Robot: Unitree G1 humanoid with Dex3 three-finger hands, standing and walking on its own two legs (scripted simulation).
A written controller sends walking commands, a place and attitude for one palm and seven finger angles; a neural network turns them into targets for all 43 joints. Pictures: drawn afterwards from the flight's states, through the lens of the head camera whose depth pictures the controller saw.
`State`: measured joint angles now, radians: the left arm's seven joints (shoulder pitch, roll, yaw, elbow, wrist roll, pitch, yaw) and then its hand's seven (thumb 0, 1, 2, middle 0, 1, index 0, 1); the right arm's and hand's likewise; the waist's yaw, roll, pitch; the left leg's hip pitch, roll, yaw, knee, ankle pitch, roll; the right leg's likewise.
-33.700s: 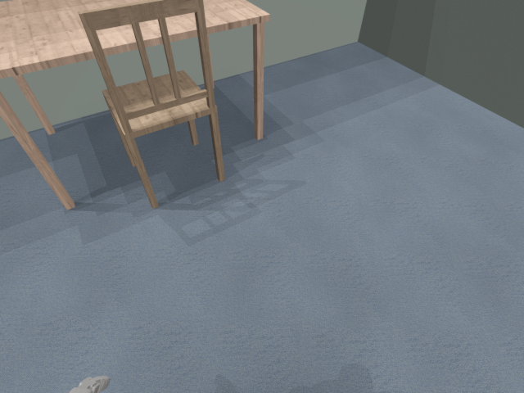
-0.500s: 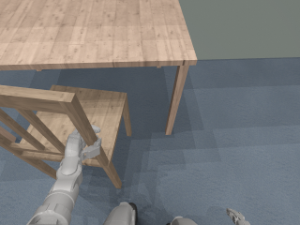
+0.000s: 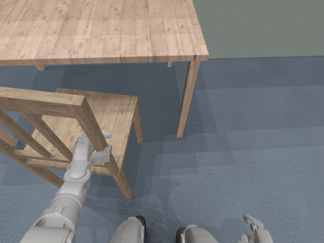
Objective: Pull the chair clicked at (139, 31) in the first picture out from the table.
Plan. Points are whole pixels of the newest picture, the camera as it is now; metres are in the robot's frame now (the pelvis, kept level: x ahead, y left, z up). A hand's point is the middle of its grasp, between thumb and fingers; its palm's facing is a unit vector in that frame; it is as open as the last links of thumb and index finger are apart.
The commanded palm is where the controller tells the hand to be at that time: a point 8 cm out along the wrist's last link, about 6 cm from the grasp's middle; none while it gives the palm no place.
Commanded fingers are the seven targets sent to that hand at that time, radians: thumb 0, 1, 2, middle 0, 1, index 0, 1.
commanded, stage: step backward, pulling the chair out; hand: left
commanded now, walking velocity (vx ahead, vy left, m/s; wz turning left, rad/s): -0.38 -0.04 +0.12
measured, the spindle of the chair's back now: (23, 135) +0.39 +0.42 -0.06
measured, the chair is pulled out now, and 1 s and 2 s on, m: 0.14 0.26 0.38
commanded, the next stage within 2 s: none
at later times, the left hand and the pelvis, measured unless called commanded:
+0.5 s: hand (108, 166) +0.30 +0.16 -0.06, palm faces +0.11 -0.97 -0.20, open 6.1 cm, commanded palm +0.27 +0.21 -0.06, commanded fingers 0.00 0.90 0.90 -0.50 -1.45 -0.50 -1.45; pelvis -0.04 -0.02 +0.01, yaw +3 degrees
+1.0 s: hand (106, 199) +0.22 +0.15 -0.06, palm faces +0.08 -0.98 -0.19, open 6.2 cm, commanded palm +0.19 +0.20 -0.05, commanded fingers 0.00 0.90 0.90 -0.50 -1.45 -0.50 -1.45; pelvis -0.11 -0.02 +0.00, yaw +3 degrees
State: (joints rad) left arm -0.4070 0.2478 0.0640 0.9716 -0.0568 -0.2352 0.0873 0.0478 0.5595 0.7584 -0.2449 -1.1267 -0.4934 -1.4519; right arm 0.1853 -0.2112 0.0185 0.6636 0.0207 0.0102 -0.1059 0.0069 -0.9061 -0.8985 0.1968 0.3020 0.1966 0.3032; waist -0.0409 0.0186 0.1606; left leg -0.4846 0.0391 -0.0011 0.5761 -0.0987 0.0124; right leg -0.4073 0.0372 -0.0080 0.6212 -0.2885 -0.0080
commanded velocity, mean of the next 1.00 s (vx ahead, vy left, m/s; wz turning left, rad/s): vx -0.38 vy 0.00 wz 0.05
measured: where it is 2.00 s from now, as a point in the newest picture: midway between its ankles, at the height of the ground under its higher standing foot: outside the picture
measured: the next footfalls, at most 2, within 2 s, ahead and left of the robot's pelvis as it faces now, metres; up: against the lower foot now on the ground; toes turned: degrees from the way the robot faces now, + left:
left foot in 0.26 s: -0.03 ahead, +0.13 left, +0.00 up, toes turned +2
left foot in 1.12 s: -0.10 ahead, +0.11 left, +0.00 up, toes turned +3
